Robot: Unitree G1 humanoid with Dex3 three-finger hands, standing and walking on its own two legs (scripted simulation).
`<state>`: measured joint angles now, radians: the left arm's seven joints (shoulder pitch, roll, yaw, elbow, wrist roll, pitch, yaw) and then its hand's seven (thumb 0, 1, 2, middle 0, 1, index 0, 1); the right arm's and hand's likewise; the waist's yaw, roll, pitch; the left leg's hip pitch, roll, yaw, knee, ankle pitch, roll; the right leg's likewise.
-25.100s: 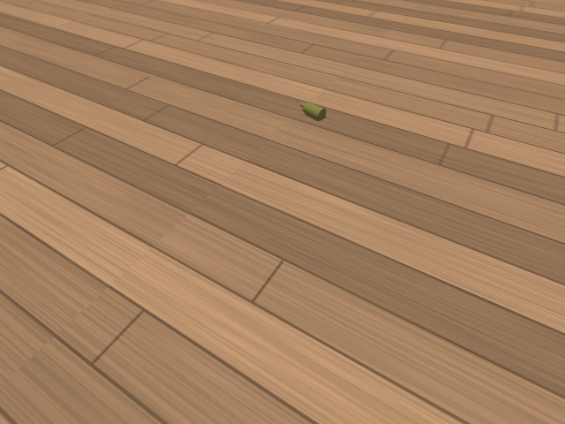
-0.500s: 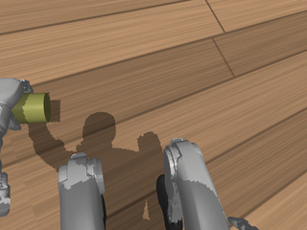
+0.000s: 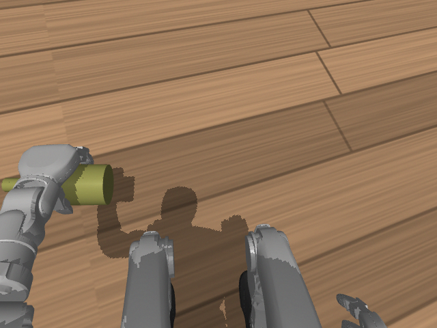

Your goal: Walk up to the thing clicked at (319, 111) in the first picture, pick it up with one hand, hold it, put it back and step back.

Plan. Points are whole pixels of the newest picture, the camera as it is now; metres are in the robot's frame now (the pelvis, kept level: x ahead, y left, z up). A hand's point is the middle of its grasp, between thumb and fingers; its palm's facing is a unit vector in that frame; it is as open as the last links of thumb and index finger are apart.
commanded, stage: lift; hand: left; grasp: from above
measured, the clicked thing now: (58, 184) +0.41 +0.31 -0.13
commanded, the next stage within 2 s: hold in 1.04 s
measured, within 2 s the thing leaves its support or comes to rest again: neither
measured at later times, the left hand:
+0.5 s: hand (11, 176) +0.35 +0.26 +0.10, palm faces -0.46 -0.08 -0.88, open 10.5 cm
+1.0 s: hand out of the picture +0.36 +0.24 +0.19, palm faces -0.45 -0.08 -0.89, open 10.6 cm
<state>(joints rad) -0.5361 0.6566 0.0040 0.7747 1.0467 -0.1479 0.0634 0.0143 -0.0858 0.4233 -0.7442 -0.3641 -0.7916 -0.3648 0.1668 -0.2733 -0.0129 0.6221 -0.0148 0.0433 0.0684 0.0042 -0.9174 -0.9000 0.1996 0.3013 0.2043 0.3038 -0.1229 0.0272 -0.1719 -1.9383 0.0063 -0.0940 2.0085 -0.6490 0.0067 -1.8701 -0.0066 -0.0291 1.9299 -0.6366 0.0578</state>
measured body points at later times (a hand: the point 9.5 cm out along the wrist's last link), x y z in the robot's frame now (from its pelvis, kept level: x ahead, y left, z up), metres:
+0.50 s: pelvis +0.02 +0.00 +0.17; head +0.12 +0.01 +0.61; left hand +0.37 +0.26 +0.15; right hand +0.15 -0.26 +0.06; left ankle +0.08 +0.12 -0.42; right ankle +0.10 -0.15 -0.42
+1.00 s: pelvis +0.05 +0.00 +0.26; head +0.10 +0.00 +0.71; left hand +0.38 +0.24 +0.24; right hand +0.16 -0.26 +0.14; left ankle +0.08 +0.12 -0.42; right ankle +0.10 -0.15 -0.42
